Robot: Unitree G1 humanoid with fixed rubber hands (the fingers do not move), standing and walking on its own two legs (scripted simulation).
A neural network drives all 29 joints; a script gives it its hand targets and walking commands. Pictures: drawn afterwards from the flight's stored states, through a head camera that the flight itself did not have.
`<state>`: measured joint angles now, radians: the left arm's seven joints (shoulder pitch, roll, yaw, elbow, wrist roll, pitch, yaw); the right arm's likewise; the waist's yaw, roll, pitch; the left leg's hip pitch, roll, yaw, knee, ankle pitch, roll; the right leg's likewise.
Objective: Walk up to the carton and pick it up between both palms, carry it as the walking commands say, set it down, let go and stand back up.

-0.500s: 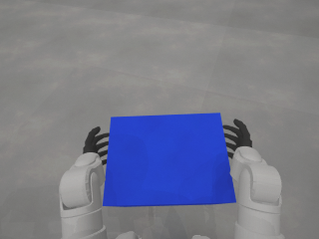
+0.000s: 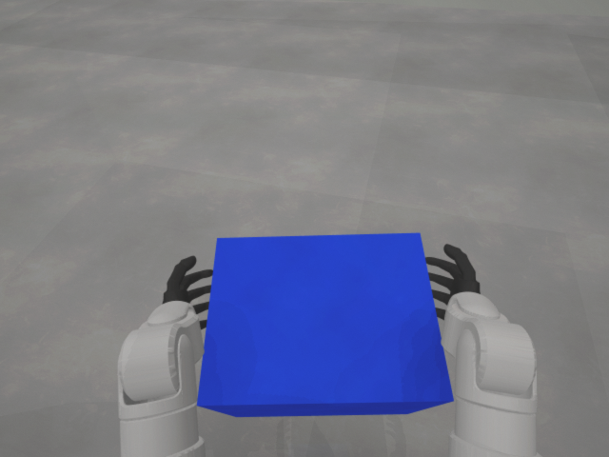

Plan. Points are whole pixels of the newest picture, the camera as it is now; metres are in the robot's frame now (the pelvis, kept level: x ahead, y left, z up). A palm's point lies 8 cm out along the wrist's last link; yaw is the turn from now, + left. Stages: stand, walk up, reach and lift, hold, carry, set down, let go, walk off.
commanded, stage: carry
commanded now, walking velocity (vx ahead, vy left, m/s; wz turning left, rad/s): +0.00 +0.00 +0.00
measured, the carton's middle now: (320, 333) +0.29 -0.01 -0.02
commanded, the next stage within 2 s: hold in 1.94 s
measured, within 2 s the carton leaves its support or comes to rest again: neither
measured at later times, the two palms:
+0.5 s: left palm (155, 355) +0.22 +0.18 +0.08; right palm (459, 332) +0.24 -0.15 +0.09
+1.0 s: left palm (154, 352) +0.23 +0.18 +0.08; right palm (458, 330) +0.24 -0.15 +0.09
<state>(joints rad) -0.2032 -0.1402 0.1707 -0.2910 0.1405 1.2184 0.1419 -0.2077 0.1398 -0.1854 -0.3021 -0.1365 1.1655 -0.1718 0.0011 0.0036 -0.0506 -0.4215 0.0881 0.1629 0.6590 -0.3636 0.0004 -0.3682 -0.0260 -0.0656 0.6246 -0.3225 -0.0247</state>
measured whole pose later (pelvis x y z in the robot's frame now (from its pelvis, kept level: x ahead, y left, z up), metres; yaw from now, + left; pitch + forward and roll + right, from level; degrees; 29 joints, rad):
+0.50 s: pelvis -0.04 +0.01 +0.00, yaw +1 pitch +2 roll +0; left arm -0.19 -0.13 0.16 -0.29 0.13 1.22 0.14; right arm -0.21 0.14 -0.19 -0.30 -0.13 1.18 -0.17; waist 0.00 -0.01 -0.05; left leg -0.40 0.08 0.16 0.61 -0.23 0.01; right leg -0.38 -0.03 -0.09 0.62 -0.27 -0.02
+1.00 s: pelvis -0.04 +0.01 +0.00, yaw +1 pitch +2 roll +0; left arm -0.20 -0.13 0.16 -0.29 0.14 1.21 0.14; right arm -0.21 0.14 -0.19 -0.29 -0.15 1.15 -0.15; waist 0.00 -0.01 -0.06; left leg -0.40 0.08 0.16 0.61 -0.23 0.01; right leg -0.38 -0.03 -0.09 0.62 -0.27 -0.02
